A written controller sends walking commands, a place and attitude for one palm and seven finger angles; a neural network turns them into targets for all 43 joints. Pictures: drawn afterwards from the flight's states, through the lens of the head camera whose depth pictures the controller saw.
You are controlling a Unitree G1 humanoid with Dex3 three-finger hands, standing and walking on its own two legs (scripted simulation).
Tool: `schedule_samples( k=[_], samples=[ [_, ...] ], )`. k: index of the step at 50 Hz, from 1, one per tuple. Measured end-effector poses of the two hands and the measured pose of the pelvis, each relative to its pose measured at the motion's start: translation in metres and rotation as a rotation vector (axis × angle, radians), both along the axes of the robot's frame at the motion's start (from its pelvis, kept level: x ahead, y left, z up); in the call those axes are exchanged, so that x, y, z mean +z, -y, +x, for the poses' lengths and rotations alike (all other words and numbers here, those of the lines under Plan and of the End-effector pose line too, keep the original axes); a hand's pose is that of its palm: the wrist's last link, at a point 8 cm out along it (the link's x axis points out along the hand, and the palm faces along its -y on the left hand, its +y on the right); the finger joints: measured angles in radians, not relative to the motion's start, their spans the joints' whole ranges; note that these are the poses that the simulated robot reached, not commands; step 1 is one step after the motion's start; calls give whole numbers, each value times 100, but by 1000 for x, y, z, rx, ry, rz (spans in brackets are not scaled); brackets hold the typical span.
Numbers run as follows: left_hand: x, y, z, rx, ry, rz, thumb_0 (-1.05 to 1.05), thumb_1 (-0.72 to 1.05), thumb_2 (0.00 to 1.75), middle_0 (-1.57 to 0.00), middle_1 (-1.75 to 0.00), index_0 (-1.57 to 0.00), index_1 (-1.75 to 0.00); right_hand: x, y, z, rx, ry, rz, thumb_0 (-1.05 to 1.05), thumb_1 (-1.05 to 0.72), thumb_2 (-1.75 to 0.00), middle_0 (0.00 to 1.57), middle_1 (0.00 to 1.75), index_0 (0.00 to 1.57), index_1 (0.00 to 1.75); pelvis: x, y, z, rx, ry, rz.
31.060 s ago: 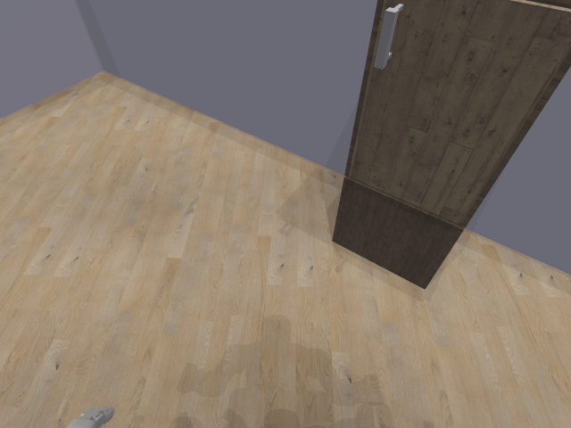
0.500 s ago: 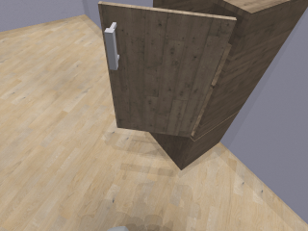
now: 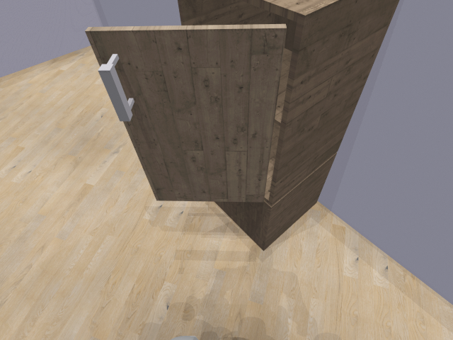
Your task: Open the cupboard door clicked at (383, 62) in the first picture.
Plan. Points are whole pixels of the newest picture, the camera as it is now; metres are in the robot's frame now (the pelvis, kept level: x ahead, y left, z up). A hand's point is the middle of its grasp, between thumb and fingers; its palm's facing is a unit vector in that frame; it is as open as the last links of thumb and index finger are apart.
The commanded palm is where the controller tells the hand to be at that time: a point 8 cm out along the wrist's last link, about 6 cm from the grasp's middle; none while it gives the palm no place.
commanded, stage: come to a stop and stand still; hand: left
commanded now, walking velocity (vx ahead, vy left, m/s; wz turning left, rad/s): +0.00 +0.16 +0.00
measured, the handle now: (120, 88) +0.57 +0.25 +0.14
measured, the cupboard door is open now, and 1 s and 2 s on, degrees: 47 47 47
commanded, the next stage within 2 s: look again from close up in 0.62 s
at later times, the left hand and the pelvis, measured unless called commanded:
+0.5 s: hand out of the picture -0.03 +0.24 -0.17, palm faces -0.01 -0.96 -0.28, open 7.3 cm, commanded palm none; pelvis -0.03 +0.04 +0.00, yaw -1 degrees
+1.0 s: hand out of the picture +0.02 +0.18 -0.17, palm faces -0.03 -0.97 -0.23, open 7.3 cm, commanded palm none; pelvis -0.01 +0.00 +0.00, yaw -1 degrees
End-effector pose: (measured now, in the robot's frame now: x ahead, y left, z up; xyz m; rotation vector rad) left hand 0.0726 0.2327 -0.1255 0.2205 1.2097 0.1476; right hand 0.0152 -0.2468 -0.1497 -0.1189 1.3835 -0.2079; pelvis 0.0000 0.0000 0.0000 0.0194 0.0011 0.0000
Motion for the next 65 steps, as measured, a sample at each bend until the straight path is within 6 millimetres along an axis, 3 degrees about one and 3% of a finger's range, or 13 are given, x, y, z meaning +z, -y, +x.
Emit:
schedule_samples(
  k=[5, 13, 19, 27, 34, 47, 56, 65],
  samples=[
    [-3, -1, -18, 38, -18, -21, 0, 92, 90, -21, -30, -21, -30, 7, -7, -3, 21, -7, 0, 1, -91, -90, 20, 30, 20, 30, 4, -3, -4, 7, 6, 8],
    [-23, -31, -59, 61, -87, -13, 0, 92, 90, -21, -30, -21, -30, 7, -35, 8, 89, 94, -22, 1, -91, -90, 20, 30, 20, 30, -8, -26, -18, 9, 13, -22],
    [-15, -50, -87, 54, -133, 13, 0, 91, 90, -20, -29, -20, -30, 2, -56, 18, 111, 175, 8, 0, -93, -90, 20, 30, 20, 30, -8, -39, -25, -2, 20, -16],
    [-4, -53, -106, 45, -184, 32, 1, 91, 90, -20, -29, -20, -30, 1, -58, 18, 112, 185, 34, 0, -93, -90, 20, 30, 20, 30, -3, -41, -25, -21, 6, 0],
    [-4, -38, -101, 36, -195, 16, 1, 91, 90, -20, -29, -20, -30, -1, -48, 4, 99, 120, 35, 0, -92, -90, 20, 30, 20, 30, -1, -32, -21, -24, -3, 5],
    [-9, -2, -59, 5, -141, -17, 1, 93, 90, -21, -30, -20, -30, -1, -30, -22, 56, 15, 39, 1, -91, -90, 20, 30, 20, 30, 1, -7, -10, -24, 0, 4],
    [-8, 10, -43, 5, -117, -11, 1, 92, 90, -20, -29, -20, -30, -2, -21, -22, 48, -8, 51, 0, -91, -90, 20, 30, 20, 30, 2, 8, -3, -19, -1, 3],
    [-9, 21, -45, 22, -124, -15, 1, 92, 90, -20, -29, -20, -30, -1, -10, -12, 54, -3, 45, 0, -91, -90, 20, 30, 20, 30, 2, 19, 2, -14, 2, 1]
  ],
)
